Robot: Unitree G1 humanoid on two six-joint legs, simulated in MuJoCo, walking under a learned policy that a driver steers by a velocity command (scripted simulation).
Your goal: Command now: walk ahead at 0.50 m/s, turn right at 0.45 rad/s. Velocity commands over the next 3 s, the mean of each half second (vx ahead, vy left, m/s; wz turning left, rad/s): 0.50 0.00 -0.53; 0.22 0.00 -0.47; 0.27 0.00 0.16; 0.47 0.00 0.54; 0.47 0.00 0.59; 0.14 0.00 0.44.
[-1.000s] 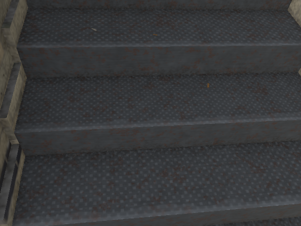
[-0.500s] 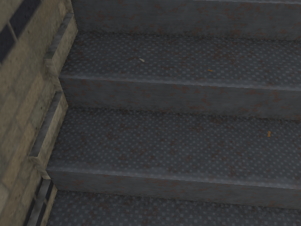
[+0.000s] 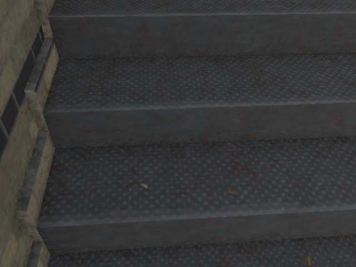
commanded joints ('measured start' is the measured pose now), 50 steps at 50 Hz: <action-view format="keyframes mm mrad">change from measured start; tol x64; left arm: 1 123 -189 -72 -75 8 27 16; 50 4 -7 1 -153 23 29 -3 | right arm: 1 -4 90 23 67 15 -10 9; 50 -117 61 18 -219 25 16 -88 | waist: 1 108 119 147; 50 -39 62 -40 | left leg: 1 12 218 -205 -481 85 50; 14 427 255 21 -771 35 87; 20 583 245 61 -268 1884 114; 22 -72 -105 -136 461 188 -21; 34 -840 -86 -144 1495 105 41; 45 30 -139 -169 124 81 76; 47 565 198 -782 -267 1038 386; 50 87 135 -658 -248 374 312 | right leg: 1 -311 -41 66 173 68 -40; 13 -880 -187 -101 50 -39 114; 19 207 12 -406 -680 -245 -96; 23 916 -341 932 -1644 -639 -246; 37 283 -52 141 -1538 159 35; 45 842 -268 102 -1389 1869 -51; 47 279 102 95 -761 -52 81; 50 81 106 138 -200 -304 138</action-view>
